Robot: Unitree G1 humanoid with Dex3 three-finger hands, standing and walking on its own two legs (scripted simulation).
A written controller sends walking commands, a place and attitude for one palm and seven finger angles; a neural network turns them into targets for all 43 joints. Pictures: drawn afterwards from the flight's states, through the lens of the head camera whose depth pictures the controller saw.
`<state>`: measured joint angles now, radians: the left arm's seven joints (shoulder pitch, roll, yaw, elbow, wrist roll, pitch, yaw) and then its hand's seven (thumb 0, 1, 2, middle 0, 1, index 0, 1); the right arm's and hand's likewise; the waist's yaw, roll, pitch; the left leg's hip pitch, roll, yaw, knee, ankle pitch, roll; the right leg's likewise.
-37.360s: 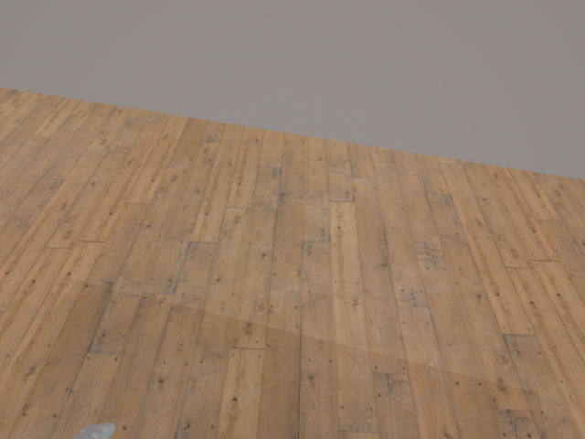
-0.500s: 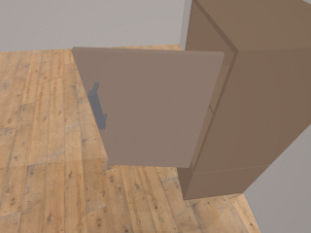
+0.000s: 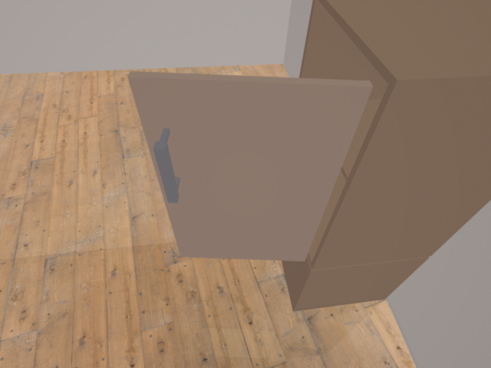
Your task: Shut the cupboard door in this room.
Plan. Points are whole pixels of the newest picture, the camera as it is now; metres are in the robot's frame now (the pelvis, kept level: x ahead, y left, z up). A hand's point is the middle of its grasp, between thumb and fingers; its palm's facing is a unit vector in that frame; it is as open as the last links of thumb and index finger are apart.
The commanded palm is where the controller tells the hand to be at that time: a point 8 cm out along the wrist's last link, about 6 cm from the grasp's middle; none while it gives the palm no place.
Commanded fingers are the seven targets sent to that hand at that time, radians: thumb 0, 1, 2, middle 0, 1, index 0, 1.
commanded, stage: look again from close up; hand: left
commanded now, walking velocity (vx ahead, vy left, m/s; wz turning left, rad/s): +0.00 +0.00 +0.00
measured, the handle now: (169, 167) +0.44 +0.18 +0.06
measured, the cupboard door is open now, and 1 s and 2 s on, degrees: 81 81 81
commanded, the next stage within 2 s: raise the hand and make a fist in 0.58 s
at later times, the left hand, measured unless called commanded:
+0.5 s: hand out of the picture +0.01 +0.17 -0.18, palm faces +0.00 -0.98 -0.19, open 7.4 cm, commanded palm none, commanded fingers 0.00 0.90 0.90 -0.20 -0.30 -0.20 -0.30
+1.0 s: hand (165, 321) +0.19 +0.14 -0.01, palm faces +0.01 -1.00 -0.03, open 6.7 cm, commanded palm +0.12 +0.21 -0.04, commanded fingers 0.00 0.90 0.90 -0.49 -0.62 -0.49 -0.62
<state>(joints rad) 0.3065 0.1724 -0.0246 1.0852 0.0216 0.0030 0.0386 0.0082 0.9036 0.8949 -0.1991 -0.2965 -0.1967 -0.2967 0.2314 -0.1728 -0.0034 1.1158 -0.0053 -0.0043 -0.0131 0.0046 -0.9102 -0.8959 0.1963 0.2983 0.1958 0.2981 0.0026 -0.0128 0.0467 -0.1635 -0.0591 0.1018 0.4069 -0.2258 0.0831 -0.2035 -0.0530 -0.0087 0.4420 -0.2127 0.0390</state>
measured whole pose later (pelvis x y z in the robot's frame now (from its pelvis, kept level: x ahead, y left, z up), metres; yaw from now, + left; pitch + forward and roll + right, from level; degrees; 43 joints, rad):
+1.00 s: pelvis -0.01 -0.04 -0.06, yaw +2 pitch +9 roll +1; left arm 0.38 0.19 0.14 0.17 -0.25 -0.58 -0.29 0.01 0.91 0.90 -0.32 -0.44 -0.32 -0.44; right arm 0.22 -0.27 -0.06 0.60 0.02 -0.30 0.02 0.01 -0.91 -0.90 0.20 0.30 0.20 0.30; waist -0.04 -0.04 -0.14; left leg -0.67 -0.02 0.06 0.96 -0.45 0.04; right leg -0.70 -0.01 -0.05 0.98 -0.45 -0.05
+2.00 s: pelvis +0.01 -0.01 -0.04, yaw +4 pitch +7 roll -3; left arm 0.42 0.26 0.15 -0.17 -0.26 -0.23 -0.22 0.02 0.90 0.90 -1.22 -1.42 -1.22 -1.42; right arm 0.25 -0.23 0.05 0.50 0.04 -0.25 -0.05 0.01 -0.90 -0.90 0.20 0.30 0.20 0.30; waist 0.01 0.04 -0.11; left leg -0.56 -0.02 0.02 0.89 -0.46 0.06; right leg -0.53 0.00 -0.09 0.82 -0.42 -0.01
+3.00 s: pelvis +0.02 -0.04 -0.03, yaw +4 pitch +5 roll -1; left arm 0.18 0.28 0.20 0.03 -0.28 -0.17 -0.26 0.02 0.89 0.90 -1.30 -1.50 -1.30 -1.50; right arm 0.25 -0.26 0.04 0.60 0.05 -0.25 -0.07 0.01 -0.90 -0.90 0.20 0.30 0.20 0.30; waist 0.00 0.04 -0.08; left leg -0.44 -0.01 0.01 0.76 -0.40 0.02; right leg -0.44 0.02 -0.10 0.73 -0.38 -0.05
